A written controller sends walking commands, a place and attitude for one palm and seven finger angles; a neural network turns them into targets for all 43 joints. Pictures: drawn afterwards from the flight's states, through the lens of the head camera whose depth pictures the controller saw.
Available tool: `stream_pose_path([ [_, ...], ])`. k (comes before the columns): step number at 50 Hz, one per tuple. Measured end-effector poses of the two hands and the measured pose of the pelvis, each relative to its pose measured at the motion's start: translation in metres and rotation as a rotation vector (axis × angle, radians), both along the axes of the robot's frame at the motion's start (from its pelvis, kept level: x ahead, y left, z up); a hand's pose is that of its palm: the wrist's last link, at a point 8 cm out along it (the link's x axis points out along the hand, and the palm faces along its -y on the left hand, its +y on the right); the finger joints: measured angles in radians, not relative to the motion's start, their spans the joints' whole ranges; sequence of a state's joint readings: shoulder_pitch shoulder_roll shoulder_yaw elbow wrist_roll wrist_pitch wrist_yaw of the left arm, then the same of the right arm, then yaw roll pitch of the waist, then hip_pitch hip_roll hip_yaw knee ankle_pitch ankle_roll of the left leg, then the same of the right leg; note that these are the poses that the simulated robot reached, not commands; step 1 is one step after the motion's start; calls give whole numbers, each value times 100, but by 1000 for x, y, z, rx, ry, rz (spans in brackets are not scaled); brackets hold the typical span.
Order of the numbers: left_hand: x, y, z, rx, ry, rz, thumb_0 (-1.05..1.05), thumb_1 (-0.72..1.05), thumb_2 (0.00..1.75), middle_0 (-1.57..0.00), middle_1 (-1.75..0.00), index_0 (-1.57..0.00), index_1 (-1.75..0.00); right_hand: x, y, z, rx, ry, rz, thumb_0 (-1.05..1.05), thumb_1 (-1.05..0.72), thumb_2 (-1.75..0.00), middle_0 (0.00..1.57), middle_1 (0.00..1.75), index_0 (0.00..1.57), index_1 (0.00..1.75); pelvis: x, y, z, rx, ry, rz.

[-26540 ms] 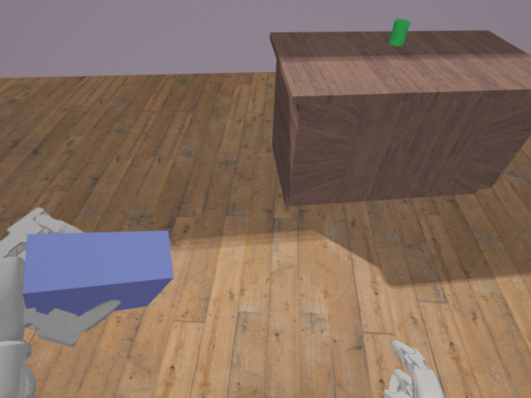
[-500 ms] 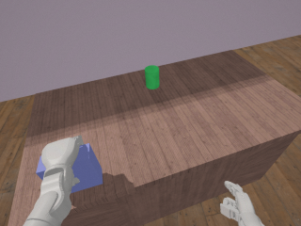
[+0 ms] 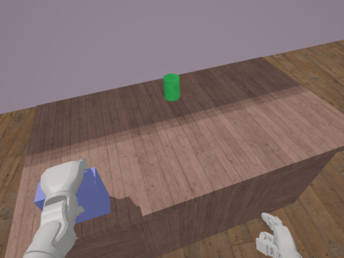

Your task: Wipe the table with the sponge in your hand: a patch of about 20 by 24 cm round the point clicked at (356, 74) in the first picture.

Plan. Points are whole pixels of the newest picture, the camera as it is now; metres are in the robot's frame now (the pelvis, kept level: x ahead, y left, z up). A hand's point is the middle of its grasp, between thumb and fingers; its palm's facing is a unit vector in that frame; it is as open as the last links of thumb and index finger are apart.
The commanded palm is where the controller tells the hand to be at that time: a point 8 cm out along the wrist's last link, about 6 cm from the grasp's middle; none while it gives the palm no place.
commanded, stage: lower the sponge onto the table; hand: left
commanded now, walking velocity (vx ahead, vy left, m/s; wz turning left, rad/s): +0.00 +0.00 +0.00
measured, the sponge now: (80, 203) +0.24 +0.29 -0.04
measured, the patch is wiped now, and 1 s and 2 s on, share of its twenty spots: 0.05 0.50 0.60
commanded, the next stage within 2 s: wipe forward along the first lane in 0.02 s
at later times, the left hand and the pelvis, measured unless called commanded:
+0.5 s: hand (74, 178) +0.28 +0.31 +0.01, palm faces -0.09 -0.03 -1.00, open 9.9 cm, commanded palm +0.26 +0.30 +0.05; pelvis -0.01 +0.00 -0.01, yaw +1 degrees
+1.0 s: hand (78, 157) +0.35 +0.33 +0.01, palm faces -0.13 +0.00 -0.99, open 9.9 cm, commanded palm +0.33 +0.32 +0.05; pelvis -0.01 +0.00 -0.02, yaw +1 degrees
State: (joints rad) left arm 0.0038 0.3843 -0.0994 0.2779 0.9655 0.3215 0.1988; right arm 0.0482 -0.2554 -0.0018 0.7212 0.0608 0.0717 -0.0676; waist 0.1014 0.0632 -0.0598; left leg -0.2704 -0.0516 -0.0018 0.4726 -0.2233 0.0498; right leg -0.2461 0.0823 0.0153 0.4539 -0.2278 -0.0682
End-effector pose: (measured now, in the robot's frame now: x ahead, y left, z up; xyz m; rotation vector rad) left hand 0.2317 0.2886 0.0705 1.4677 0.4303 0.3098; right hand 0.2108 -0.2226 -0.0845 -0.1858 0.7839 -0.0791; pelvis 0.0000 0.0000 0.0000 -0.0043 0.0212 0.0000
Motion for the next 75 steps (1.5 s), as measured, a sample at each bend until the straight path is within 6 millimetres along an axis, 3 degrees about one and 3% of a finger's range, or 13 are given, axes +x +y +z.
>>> stream_pose_path([
  [15, 10, 4, -3, 23, 8, 0, 0, -48, 103, -74, -134, -76, -134, -16, 0, -8, 1, 34, -16, 1, -91, -89, 20, 30, 20, 30, -7, 1, -2, -2, 18, 9],
  [24, 31, 12, -2, 49, 26, 7, 0, -48, 103, -74, -134, -76, -134, -31, -5, -16, -5, 75, -34, 1, -91, -89, 20, 30, 20, 30, -12, 0, -5, -3, 44, 16],
  [40, 74, 22, -4, 77, 45, -10, 1, -49, 104, -74, -134, -76, -134, -77, -28, -38, -35, 211, -101, 1, -91, -89, 20, 30, 20, 30, -13, -2, -12, -9, 116, 18],
  [53, 110, 35, -3, 94, 72, -13, 2, -50, 105, -75, -134, -76, -134, -107, -39, -44, -53, 289, -155, 1, -91, -89, 20, 30, 20, 30, -11, -2, -16, -18, 167, 12],
  [75, 144, 60, -4, 86, 68, -6, 2, -51, 106, -75, -133, -77, -134, -127, -31, -45, -68, 358, -182, 0, -91, -89, 20, 30, 20, 30, -5, 12, -19, -35, 221, 9],
])
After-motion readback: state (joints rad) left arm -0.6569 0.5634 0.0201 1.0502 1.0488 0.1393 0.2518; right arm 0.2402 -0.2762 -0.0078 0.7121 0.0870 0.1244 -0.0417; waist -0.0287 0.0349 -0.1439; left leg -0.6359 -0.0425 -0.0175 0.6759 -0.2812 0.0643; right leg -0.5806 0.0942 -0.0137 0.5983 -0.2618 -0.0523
